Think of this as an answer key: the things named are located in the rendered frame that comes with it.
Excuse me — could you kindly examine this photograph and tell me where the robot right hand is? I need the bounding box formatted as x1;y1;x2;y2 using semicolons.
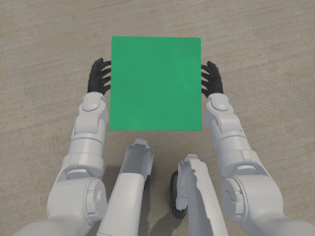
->
201;61;223;98

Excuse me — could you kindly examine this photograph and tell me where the robot left hand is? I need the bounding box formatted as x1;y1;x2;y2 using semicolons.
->
87;58;111;95

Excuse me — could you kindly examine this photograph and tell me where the robot left upper arm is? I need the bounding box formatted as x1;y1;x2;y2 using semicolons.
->
13;177;108;236

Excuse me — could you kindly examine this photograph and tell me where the robot thigh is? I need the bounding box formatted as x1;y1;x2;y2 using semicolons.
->
178;158;228;236
95;144;155;236

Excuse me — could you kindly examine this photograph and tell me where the robot right forearm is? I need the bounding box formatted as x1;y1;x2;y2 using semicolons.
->
203;92;284;209

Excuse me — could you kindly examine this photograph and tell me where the right robot thigh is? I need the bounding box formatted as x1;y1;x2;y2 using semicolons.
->
178;158;228;236

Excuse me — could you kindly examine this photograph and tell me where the robot left forearm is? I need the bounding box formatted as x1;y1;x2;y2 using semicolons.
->
46;91;109;217

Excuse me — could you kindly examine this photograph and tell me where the carton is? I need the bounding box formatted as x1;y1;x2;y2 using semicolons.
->
109;35;202;131

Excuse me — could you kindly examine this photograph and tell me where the robot right upper arm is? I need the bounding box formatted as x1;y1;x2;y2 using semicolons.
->
220;174;315;236

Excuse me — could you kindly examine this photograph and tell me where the left robot thigh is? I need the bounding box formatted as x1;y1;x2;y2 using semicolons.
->
95;144;155;236

